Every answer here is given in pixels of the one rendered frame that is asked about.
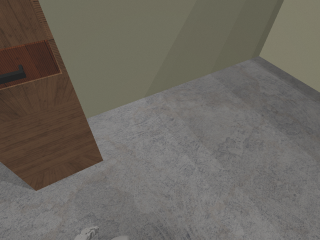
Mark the cabinet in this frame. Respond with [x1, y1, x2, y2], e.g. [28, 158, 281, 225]
[0, 0, 103, 191]

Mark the robot left hand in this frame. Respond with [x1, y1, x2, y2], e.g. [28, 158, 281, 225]
[74, 226, 99, 240]

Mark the handle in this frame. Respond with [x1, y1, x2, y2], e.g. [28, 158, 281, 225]
[0, 64, 26, 84]

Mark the drawer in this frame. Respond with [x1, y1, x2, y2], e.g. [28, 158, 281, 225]
[0, 39, 60, 89]

